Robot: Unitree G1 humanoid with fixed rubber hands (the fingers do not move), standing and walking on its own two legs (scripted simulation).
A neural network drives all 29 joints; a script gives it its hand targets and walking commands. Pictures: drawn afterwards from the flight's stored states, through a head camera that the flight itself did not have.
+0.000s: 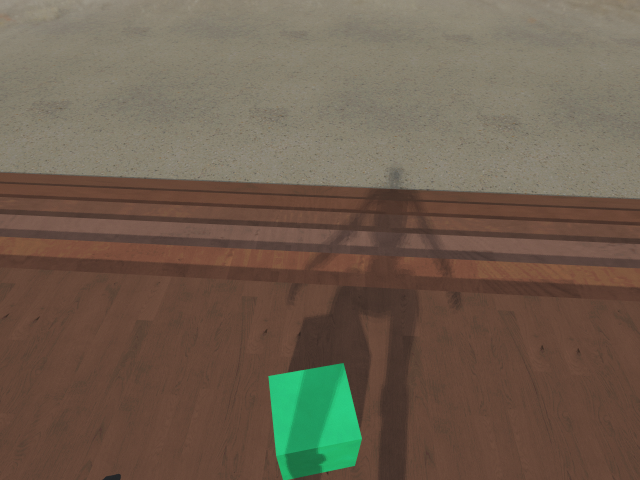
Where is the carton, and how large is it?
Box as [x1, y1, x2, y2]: [268, 363, 361, 479]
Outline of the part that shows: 343,363 268,376 276,456 283,479 354,465 361,437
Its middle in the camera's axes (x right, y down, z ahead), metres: -0.02 +0.50 +1.08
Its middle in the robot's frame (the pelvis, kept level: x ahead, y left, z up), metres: +0.43 +0.05 -0.66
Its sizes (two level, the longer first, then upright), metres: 0.210 0.200 0.250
